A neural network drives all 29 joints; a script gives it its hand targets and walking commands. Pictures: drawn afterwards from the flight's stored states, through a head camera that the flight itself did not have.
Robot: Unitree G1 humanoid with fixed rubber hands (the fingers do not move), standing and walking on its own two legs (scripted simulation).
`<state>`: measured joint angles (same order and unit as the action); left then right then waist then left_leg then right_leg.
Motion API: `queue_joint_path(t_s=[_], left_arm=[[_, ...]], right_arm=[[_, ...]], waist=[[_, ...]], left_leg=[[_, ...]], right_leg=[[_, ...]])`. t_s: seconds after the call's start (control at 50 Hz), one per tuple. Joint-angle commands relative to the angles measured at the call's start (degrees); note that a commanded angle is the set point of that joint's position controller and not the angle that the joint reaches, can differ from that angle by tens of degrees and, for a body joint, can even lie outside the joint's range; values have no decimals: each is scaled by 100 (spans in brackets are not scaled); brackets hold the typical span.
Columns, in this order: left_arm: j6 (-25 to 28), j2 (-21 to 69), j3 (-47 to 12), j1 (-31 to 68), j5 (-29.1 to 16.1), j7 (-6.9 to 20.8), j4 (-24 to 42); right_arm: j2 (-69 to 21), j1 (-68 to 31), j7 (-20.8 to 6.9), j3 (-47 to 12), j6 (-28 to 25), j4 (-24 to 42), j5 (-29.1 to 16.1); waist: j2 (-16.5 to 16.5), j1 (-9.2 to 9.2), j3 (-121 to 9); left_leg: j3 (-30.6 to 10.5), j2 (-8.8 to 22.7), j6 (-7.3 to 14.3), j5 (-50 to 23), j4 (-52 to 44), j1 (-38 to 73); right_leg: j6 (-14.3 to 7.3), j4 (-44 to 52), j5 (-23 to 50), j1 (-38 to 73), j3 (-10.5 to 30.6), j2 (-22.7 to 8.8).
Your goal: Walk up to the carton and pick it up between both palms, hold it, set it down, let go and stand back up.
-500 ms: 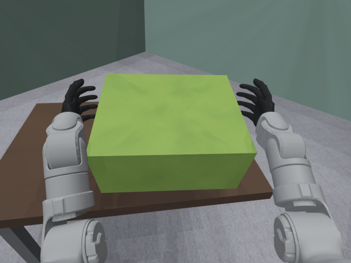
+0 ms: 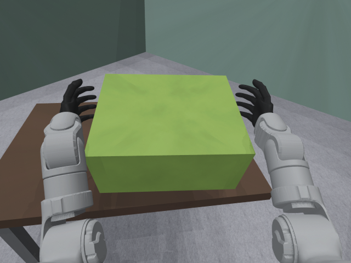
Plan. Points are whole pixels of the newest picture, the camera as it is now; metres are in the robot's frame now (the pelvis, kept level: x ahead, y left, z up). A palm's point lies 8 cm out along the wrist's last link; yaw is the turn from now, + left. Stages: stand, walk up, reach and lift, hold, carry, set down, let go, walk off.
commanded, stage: hold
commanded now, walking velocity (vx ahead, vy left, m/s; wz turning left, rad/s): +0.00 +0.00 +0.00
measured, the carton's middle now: (168, 129) +0.39 +0.01 +0.15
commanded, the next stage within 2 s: set down in 1.64 s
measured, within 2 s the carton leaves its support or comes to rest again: neither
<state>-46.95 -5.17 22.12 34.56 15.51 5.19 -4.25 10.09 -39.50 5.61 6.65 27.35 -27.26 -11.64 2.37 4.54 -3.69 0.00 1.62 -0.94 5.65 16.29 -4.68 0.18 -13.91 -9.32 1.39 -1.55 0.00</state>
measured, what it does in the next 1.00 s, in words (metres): stands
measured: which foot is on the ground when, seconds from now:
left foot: down 0.00-1.00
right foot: down 0.00-1.00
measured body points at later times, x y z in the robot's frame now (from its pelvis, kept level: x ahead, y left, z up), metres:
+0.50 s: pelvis +0.00 -0.01 +0.00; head -0.06 +0.02 +0.45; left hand +0.37 +0.21 +0.21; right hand +0.37 -0.20 +0.22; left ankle +0.04 +0.13 -0.75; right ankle -0.01 -0.12 -0.75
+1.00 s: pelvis +0.00 -0.01 +0.00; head -0.06 +0.02 +0.45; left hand +0.36 +0.21 +0.21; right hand +0.37 -0.20 +0.22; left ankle +0.04 +0.13 -0.75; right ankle -0.01 -0.12 -0.75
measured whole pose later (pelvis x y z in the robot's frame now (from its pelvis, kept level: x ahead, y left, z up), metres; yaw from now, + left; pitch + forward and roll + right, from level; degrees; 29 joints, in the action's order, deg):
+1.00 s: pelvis +0.00 -0.01 +0.00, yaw +0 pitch -5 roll -1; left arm -46.8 -5.8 22.2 34.7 15.0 5.6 -3.3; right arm 9.5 -39.3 7.1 6.8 28.5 -24.5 -12.2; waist 2.9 4.6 -3.3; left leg 0.0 2.2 -1.5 5.1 15.8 -5.5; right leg -0.4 -14.1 -9.1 0.1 -1.4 0.6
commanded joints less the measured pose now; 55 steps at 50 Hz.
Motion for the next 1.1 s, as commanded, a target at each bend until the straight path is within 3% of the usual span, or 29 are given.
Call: queue_joint_path(t_s=[0.0, 0.2, 0.62, 0.84, 1.08], left_arm=[[400, 1882, -2313, 3771, -1184, 1050, 782], [371, 1833, -2333, 3699, -1159, 1007, 917], [429, 1753, -2335, 3602, -1181, 1078, 966], [386, 1760, -2335, 3687, -1163, 1066, 903], [400, 1778, -2356, 3665, -1182, 1080, 970]], right_arm=[[-2137, -4362, -911, -1682, -259, 1808, -748], [-2018, -4232, -897, -1707, -199, 1806, -800], [-2100, -4121, -790, -1822, -151, 2037, -844], [-2065, -4187, -841, -1736, -124, 1904, -820], [-2070, -4120, -836, -1757, -133, 1931, -814]], waist=[[-271, 33, -1685], [-516, 30, -1910], [-345, 55, -1932], [-461, 40, -1707], [-444, 61, -1871]], left_leg=[[266, -315, -52, -910, -43, 1028], [291, -338, -130, -1016, 11, 1130], [287, -365, -85, -1126, 26, 1106], [300, -335, -83, -794, -69, 997], [287, -344, -103, -1011, -8, 1044]], right_leg=[[34, 217, 890, -336, -126, 328], [15, 195, 918, -291, -118, 321], [71, 164, 1272, -160, -91, 311], [22, 224, 804, -309, -102, 295], [44, 191, 1065, -229, -95, 303]])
